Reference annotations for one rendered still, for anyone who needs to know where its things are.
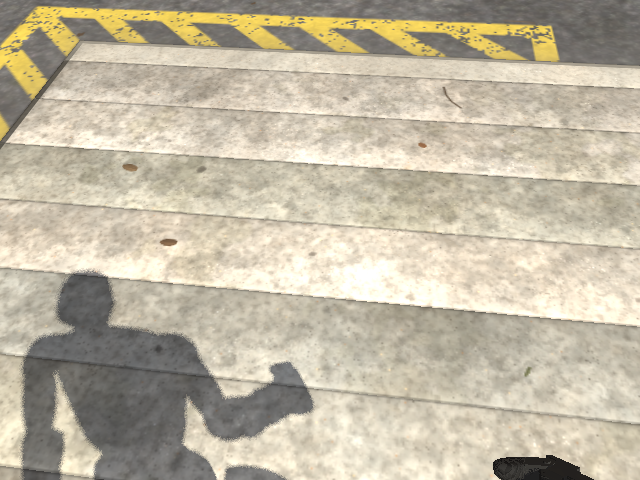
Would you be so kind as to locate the robot right hand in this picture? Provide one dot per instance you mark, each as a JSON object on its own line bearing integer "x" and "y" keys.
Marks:
{"x": 535, "y": 468}

